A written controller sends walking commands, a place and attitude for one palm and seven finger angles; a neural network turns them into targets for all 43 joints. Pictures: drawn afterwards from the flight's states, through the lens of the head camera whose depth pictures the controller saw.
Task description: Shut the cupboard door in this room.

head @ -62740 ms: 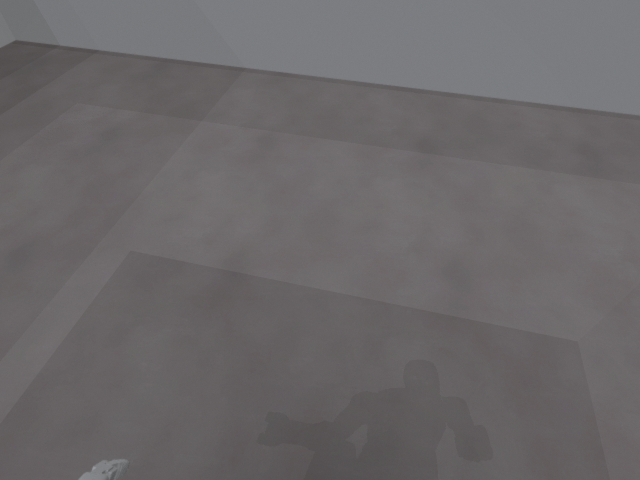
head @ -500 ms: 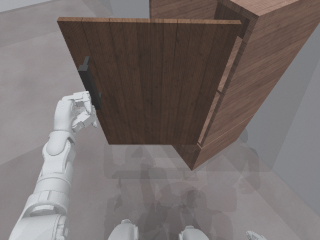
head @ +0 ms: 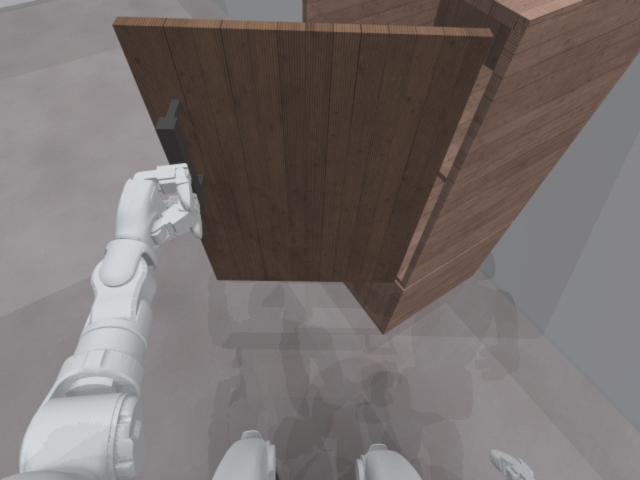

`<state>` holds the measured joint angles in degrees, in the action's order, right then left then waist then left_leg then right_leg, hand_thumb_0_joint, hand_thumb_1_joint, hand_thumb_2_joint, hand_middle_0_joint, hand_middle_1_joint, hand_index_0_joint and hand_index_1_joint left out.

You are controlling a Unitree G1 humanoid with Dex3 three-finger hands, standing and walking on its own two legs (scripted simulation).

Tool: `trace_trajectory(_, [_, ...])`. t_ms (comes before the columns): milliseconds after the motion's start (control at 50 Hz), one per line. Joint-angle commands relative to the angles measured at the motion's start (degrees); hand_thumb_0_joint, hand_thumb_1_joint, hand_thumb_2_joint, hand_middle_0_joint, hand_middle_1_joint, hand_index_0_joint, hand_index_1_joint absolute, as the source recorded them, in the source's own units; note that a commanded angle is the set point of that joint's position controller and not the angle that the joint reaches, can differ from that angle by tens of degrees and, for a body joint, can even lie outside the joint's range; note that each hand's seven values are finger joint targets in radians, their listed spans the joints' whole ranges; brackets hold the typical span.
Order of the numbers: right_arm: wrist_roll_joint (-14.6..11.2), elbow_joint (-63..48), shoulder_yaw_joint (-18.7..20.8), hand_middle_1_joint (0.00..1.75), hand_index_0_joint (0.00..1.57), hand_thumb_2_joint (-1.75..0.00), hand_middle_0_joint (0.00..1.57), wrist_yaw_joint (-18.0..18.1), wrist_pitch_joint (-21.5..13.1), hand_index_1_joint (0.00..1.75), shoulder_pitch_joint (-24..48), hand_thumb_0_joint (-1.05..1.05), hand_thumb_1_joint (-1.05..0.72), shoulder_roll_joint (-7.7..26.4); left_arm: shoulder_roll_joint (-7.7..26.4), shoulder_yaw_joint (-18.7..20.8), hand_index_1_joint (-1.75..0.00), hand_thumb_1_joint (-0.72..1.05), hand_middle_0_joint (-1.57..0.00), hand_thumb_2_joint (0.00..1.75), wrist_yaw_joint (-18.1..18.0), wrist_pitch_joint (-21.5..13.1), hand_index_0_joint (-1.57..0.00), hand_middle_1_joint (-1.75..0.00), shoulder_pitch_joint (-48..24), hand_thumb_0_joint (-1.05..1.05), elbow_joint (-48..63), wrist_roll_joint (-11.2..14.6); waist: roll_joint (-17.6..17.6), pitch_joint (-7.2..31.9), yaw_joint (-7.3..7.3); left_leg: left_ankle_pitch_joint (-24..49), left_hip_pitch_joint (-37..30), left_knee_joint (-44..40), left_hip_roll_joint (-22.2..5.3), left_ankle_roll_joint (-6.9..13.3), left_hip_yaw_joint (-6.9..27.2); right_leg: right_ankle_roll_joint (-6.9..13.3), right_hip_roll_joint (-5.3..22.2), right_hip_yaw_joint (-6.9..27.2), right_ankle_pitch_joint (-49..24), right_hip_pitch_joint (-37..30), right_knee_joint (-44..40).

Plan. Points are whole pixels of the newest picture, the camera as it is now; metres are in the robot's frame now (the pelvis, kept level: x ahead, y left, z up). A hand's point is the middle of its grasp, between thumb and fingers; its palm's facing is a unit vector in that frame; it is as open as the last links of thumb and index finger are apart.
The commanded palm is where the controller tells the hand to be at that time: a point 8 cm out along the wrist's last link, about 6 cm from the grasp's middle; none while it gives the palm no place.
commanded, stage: push the door shut along its arc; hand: left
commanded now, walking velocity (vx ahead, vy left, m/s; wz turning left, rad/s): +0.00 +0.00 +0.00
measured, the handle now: (186, 157) +0.53 +0.19 +0.07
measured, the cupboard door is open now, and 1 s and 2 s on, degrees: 57 43 36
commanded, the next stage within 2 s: pull the fist back off the door in 1.44 s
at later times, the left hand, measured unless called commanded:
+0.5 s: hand (204, 177) +0.49 +0.15 +0.07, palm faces -0.18 -0.98 -0.02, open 3.1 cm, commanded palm +0.48 +0.19 +0.07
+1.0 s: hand (232, 143) +0.55 +0.12 +0.08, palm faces -0.30 -0.95 -0.02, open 3.1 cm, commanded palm +0.55 +0.15 +0.07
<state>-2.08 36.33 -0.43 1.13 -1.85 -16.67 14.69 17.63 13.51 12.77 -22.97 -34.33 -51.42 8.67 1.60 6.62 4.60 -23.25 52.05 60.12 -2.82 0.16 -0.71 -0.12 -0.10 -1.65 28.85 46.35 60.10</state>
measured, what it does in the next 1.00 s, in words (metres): stands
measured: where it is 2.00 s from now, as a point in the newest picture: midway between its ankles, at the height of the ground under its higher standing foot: outside the picture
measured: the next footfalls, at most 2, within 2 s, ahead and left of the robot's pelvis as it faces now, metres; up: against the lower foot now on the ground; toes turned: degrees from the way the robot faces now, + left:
none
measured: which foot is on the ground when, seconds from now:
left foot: down 0.00-1.00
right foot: down 0.00-1.00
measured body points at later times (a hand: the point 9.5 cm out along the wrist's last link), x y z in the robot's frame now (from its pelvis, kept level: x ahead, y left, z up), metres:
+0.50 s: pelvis -0.01 +0.00 -0.02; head +0.10 +0.01 +0.42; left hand +0.49 +0.21 +0.08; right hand +0.02 -0.27 -0.13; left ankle +0.06 +0.12 -0.66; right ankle +0.00 -0.12 -0.66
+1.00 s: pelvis -0.01 +0.01 -0.04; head +0.14 +0.02 +0.38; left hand +0.56 +0.17 +0.09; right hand -0.03 -0.26 -0.14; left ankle +0.06 +0.12 -0.66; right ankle +0.00 -0.12 -0.66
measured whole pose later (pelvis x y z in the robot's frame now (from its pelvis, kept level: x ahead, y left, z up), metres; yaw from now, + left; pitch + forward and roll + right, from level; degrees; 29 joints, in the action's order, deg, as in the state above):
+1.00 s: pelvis -0.01 +0.01 -0.04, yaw -2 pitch +25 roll -4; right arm -0.7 37.8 -2.2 0.2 -2.9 -21.7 16.1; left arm 33.6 17.4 23.8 -15.8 -69.3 -74.7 3.1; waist 3.3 6.8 13.3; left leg -25.3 71.7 71.3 -4.5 0.9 0.7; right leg -0.5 -1.8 -2.4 29.9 64.9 69.2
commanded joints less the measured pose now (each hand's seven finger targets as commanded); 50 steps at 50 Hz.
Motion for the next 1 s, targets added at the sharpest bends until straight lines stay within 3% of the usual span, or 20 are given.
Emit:
trace_trajectory(0, [0.13, -4.55, 3.06, 0.30, 0.20, -0.90, 0.20, 0.83, -1.53, 0.30, -4.80, 0.00, -0.90, 8.84, 12.89, 3.24, -1.50, 0.90, -1.30, 0.90, 1.65, -3.89, -1.30, -1.50, -27.69, 0.00, 8.00, 1.31, 1.09, 21.43, 1.79, 9.34, -19.13, -5.77, 1.61, 1.36, 2.57, 1.15, -1.67, 0.98, -14.59, -1.39, -9.01])
trace_trajectory(40, [0.24, -4.24, 3.01, 0.30, 0.20, -0.90, 0.20, 0.89, -1.31, 0.30, -5.53, 0.00, -0.90, 9.22, 15.44, 4.78, -1.50, 0.90, -1.30, 0.90, 2.78, -3.66, -1.30, -1.50, -29.40, 0.00, 5.41, 1.22, 1.41, 22.12, 1.94, 9.79, -17.79, -4.67, 1.64, 1.60, 2.40, 1.18, -1.79, 1.33, -15.30, -1.33, -8.41])
trace_trajectory(60, [0.21, -4.02, 2.89, 0.30, 0.20, -0.90, 0.20, 0.84, -1.18, 0.30, -5.63, 0.00, -0.90, 9.17, 15.33, 4.27, -1.50, 0.90, -1.30, 0.90, 3.38, -3.39, -1.30, -1.50, -30.95, 0.00, 4.30, 1.04, 0.28, 21.96, 2.69, 9.75, -16.99, -4.41, 1.51, 1.70, 2.44, 1.00, -1.71, 1.34, -15.55, -1.02, -8.23])
trace_trajectory(120, [0.21, -4.14, 3.10, 0.30, 0.20, -0.90, 0.20, 0.64, -0.93, 0.30, -6.49, 0.00, -0.90, 9.47, 16.29, 4.87, -1.50, 0.90, -1.30, 0.90, 5.12, -3.08, -1.30, -1.50, -32.36, 0.00, 2.45, 1.05, 1.37, 23.35, 2.51, 10.75, -16.89, -3.72, 1.39, 1.60, 2.66, 1.19, -1.78, 1.30, -15.91, -0.24, -7.44])
trace_trajectory(240, [0.24, -3.42, 3.30, 0.30, 0.20, -0.90, 0.20, 0.53, -0.64, 0.30, -8.26, 0.00, -0.90, 10.03, 16.98, 4.40, -1.50, 0.90, -1.30, 0.90, 7.34, -2.67, -1.30, -1.50, -37.52, 0.00, 1.46, 1.36, 2.95, 25.13, 3.94, 12.11, -17.60, -2.09, 1.28, 1.95, 3.20, 1.38, -2.21, 1.11, -16.21, 2.52, -6.46])
trace_trajectory(260, [0.23, -3.03, 3.31, 0.30, 0.20, -0.90, 0.20, 0.52, -0.65, 0.30, -8.24, 0.00, -0.90, 10.08, 16.48, 3.31, -1.50, 0.90, -1.30, 0.90, 7.58, -2.61, -1.30, -1.50, -39.83, 0.00, 1.63, 1.03, 3.22, 25.38, 4.74, 11.22, -17.81, -1.98, 1.01, 1.86, 3.45, 1.22, -2.10, 0.98, -15.08, 4.01, -6.33])
trace_trajectory(360, [0.45, -2.44, 3.43, 0.30, 0.20, -0.90, 0.20, 0.26, -0.71, 0.30, -9.71, 0.00, -0.90, 10.72, 19.35, 5.32, -1.50, 0.90, -1.30, 0.90, 8.01, -2.40, -1.30, -1.50, -43.18, 0.00, 0.75, 0.87, 4.48, 27.94, 4.72, 12.07, -18.83, -1.35, 0.91, 1.85, 4.20, 1.52, -2.33, 0.78, -14.47, 5.11, -5.81])
trace_trajectory(400, [0.40, -2.01, 3.29, 0.30, 0.20, -0.90, 0.20, 0.27, -0.64, 0.30, -10.10, 0.00, -0.90, 10.59, 18.63, 4.01, -1.50, 0.90, -1.30, 0.90, 8.30, -1.93, -1.30, -1.50, -45.31, 0.00, -1.06, 0.30, 3.46, 25.90, 6.08, 10.54, -17.25, -1.18, 0.76, 1.99, 4.21, 1.26, -2.42, 0.75, -13.21, 6.29, -6.08])
trace_trajectory(460, [0.54, -1.62, 3.31, 0.30, 0.20, -0.90, 0.20, 0.21, -0.82, 0.30, -10.82, 0.00, -0.90, 11.01, 20.02, 4.38, -1.50, 0.90, -1.30, 0.90, 8.58, -2.00, -1.30, -1.50, -47.91, 0.00, -1.46, -0.31, 6.70, 27.51, 6.06, 11.11, -18.99, -0.70, 0.61, 1.76, 4.74, 1.66, -2.52, 0.64, -12.45, 8.44, -5.50])
trace_trajectory(520, [0.62, -1.38, 3.23, 0.30, 0.20, -0.90, 0.20, 0.04, -0.92, 0.30, -11.23, 0.00, -0.90, 11.13, 18.97, 3.05, -1.50, 0.90, -1.30, 0.90, 9.14, -1.29, -1.30, -1.50, -49.19, 0.00, -3.37, -0.54, 5.89, 26.67, 7.04, 9.99, -18.51, -0.51, 0.44, 1.85, 5.12, 1.71, -2.71, 0.36, -11.06, 9.95, -5.68])
trace_trajectory(580, [0.76, -1.06, 2.95, 0.30, 0.20, -0.90, 0.20, 0.06, -0.98, 0.30, -12.14, 0.00, -0.90, 11.59, 22.04, 5.01, -1.50, 0.90, -1.30, 0.90, 9.21, -0.65, -1.30, -1.50, -52.15, 0.00, -5.42, -0.92, 5.17, 26.73, 7.59, 9.66, -16.93, 0.10, 0.31, 1.98, 5.42, 1.71, -2.79, 0.14, -10.46, 10.64, -5.05])
trace_trajectory(640, [1.00, -1.13, 2.84, 0.30, 0.20, -0.90, 0.20, -0.17, -1.37, 0.30, -12.86, 0.00, -0.90, 11.46, 20.85, 3.52, -1.50, 0.90, -1.30, 0.90, 9.48, -0.72, -1.30, -1.50, -55.11, 0.00, -4.75, -1.36, 8.38, 27.84, 8.09, 11.12, -18.81, 0.67, 0.39, 1.91, 5.77, 1.98, -2.94, -0.13, -10.66, 12.78, -4.34])
trace_trajectory(660, [0.96, -1.07, 3.02, 0.30, 0.20, -0.90, 0.20, -0.25, -1.42, 0.30, -12.85, 0.00, -0.90, 11.67, 21.14, 3.72, -1.50, 0.90, -1.30, 0.90, 9.57, -0.63, -1.30, -1.50, -55.46, 0.00, -4.98, -1.63, 7.36, 29.06, 8.21, 10.85, -19.04, 0.92, 0.14, 1.83, 6.01, 1.83, -2.90, -0.06, -10.39, 13.20, -4.29])
trace_trajectory(720, [0.81, -0.85, 2.42, 0.30, 0.20, -0.90, 0.20, -0.18, -1.53, 0.30, -13.10, 0.00, -0.90, 11.92, 22.82, 4.08, -1.50, 0.90, -1.30, 0.90, 9.79, 1.27, -1.30, -1.50, -57.73, 0.00, -10.03, -2.13, 4.77, 25.27, 9.79, 7.10, -13.30, 1.84, 0.16, 2.34, 5.43, 1.56, -3.10, 0.20, -8.17, 13.65, -4.59])
trace_trajectory(740, [0.92, -0.96, 2.14, 0.30, 0.20, -0.90, 0.20, 0.03, -1.71, 0.30, -13.56, 0.00, -0.90, 12.07, 24.80, 5.17, -1.50, 0.90, -1.30, 0.90, 9.74, 1.12, -1.30, -1.50, -59.53, 0.00, -9.62, -2.15, 5.37, 25.77, 9.74, 7.43, -12.83, 2.21, 0.29, 2.49, 5.46, 1.72, -3.25, 0.16, -8.30, 13.39, -4.04])
trace_trajectory(820, [1.34, -0.64, 2.37, 0.30, 0.20, -0.90, 0.20, -0.15, -2.05, 0.30, -14.26, 0.00, -0.90, 12.07, 24.25, 3.37, -1.50, 0.90, -1.30, 0.90, 10.56, 1.73, -1.30, -1.50, -62.39, 0.00, -9.13, -3.70, 9.71, 29.71, 10.17, 9.71, -15.62, 3.55, -0.10, 2.09, 5.98, 1.94, -3.20, -0.04, -9.00, 16.28, -2.75])
trace_trajectory(840, [1.46, -0.95, 2.27, 0.30, 0.20, -0.90, 0.20, -0.21, -2.27, 0.30, -14.74, 0.00, -0.90, 11.91, 22.89, 2.96, -1.50, 0.90, -1.30, 0.90, 10.86, 1.88, -1.30, -1.50, -62.62, 0.00, -8.99, -3.02, 9.77, 30.08, 10.49, 11.35, -16.50, 3.70, 0.12, 2.27, 6.12, 2.04, -3.43, -0.40, -9.97, 16.42, -2.57])
trace_trajectory(880, [1.36, -0.75, 2.11, 0.30, 0.20, -0.90, 0.20, -0.03, -1.97, 0.30, -14.88, 0.00, -0.90, 12.42, 26.11, 5.04, -1.50, 0.90, -1.30, 0.90, 11.22, 3.43, -1.30, -1.50, -62.26, 0.00, -12.24, -3.49, 7.17, 29.47, 10.80, 10.14, -13.40, 4.40, -0.19, 2.41, 5.87, 1.78, -3.49, -0.30, -9.59, 15.87, -2.51])
trace_trajectory(920, [1.51, -0.80, 2.01, 0.30, 0.20, -0.90, 0.20, -0.03, -1.96, 0.30, -15.55, 0.00, -0.90, 12.39, 27.92, 5.77, -1.50, 0.90, -1.30, 0.90, 11.31, 4.33, -1.30, -1.50, -63.84, 0.00, -12.17, -4.40, 8.26, 30.27, 10.66, 11.01, -12.53, 5.04, -0.14, 2.48, 5.67, 1.79, -3.53, -0.30, -10.24, 15.69, -1.93])
trace_trajectory(980, [1.72, -0.63, 1.97, 0.30, 0.20, -0.90, 0.20, -0.08, -1.90, 0.30, -16.03, 0.00, -0.90, 12.25, 27.25, 4.63, -1.50, 0.90, -1.30, 0.90, 11.26, 4.89, -1.30, -1.50, -64.92, 0.00, -12.50, -5.37, 9.55, 30.39, 11.16, 11.80, -13.50, 5.59, -0.28, 2.30, 5.98, 1.88, -3.69, -0.65, -10.35, 17.50, -1.56])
